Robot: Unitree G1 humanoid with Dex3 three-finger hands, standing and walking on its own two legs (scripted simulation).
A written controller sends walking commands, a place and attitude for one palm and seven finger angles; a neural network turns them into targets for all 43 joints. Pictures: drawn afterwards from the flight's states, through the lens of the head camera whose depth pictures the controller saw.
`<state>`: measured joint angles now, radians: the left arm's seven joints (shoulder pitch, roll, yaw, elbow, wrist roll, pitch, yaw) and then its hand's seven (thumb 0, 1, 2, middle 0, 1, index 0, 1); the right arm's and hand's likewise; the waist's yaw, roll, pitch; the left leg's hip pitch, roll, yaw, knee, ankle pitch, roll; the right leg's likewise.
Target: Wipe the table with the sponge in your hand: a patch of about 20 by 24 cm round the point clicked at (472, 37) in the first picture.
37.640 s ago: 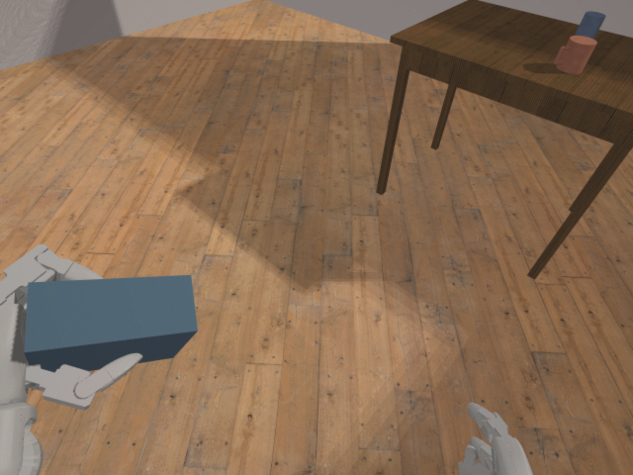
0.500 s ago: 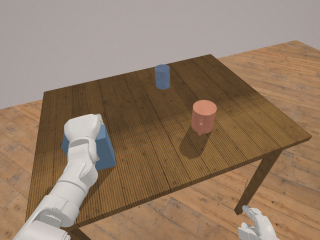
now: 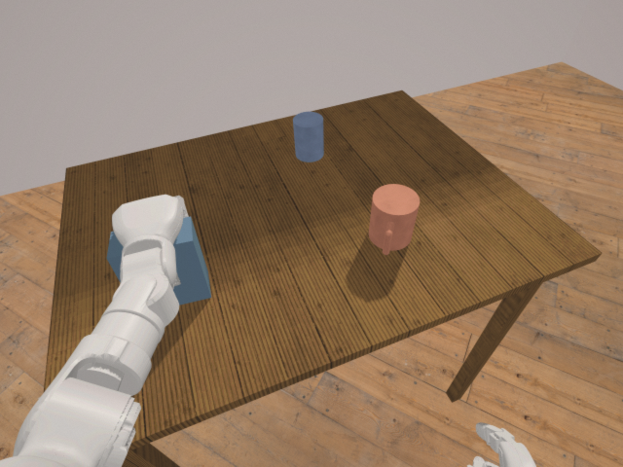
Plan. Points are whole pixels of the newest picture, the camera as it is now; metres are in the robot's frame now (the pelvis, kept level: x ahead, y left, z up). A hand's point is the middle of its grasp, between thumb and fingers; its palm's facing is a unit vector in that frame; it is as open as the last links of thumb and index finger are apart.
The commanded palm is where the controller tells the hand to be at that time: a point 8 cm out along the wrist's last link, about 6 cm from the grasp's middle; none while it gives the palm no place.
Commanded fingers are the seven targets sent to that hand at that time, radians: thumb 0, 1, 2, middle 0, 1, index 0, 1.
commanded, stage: wipe forward along the middle lane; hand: left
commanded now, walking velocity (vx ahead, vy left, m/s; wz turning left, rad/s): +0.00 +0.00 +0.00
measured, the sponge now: (168, 276) +0.38 +0.26 +0.01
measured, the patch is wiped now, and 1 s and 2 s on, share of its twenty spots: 1.00 1.00 1.00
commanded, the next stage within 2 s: slide back across to the first lane in 0.46 s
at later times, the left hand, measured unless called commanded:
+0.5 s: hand (165, 220) +0.45 +0.26 +0.07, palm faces -0.07 +0.00 -1.00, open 9.9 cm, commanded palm +0.43 +0.26 +0.11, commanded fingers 0.00 0.10 1.30 -1.20 -1.60 -1.20 -1.60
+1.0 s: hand (130, 220) +0.44 +0.31 +0.08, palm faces -0.08 -0.03 -1.00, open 9.9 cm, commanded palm +0.41 +0.31 +0.13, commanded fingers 0.00 0.10 1.30 -1.20 -1.60 -1.20 -1.60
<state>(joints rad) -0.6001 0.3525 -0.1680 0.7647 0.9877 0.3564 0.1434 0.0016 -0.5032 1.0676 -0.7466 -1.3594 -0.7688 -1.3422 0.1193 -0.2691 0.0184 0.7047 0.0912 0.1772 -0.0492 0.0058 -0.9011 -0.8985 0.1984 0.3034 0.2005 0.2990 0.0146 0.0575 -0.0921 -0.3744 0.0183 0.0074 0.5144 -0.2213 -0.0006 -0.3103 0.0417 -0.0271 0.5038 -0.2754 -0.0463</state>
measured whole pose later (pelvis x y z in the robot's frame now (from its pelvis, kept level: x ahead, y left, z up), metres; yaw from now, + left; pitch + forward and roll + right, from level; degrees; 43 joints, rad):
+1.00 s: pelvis +0.02 +0.02 +0.00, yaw -1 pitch +8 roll -1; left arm -0.72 0.50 -0.04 0.96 1.01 0.25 0.13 0.01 -0.50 1.07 -0.74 -1.37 -0.76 -1.36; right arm 0.21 -0.28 -0.01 0.72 0.09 0.16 -0.02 0.00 -0.90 -0.90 0.20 0.30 0.20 0.30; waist -0.03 0.05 -0.10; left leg -0.43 0.01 0.02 0.54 -0.26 0.02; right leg -0.34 0.04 -0.02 0.48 -0.28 -0.03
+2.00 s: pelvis +0.02 +0.02 +0.00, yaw +1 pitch +4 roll -1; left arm -0.38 0.44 -0.09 0.53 0.97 0.30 0.12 0.00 -0.47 1.07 -0.70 -1.41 -0.72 -1.40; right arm 0.11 -0.28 0.01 0.65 0.09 0.20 -0.02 0.01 -0.90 -0.90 0.20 0.30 0.20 0.30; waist 0.05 0.06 -0.09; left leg -0.34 -0.01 0.00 0.51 -0.25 0.03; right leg -0.25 0.02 -0.03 0.46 -0.28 -0.02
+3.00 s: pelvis +0.01 +0.01 +0.00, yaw -1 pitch -1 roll +0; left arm 0.08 0.40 -0.13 -0.01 0.96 0.41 0.12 0.01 -0.47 1.07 -0.70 -1.41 -0.72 -1.40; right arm 0.02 -0.27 0.03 0.63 0.07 0.14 -0.02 0.01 -0.90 -0.90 0.20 0.30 0.20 0.30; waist 0.10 0.09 -0.05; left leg -0.22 0.01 0.02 0.48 -0.23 0.01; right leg -0.16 0.03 -0.01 0.46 -0.28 -0.03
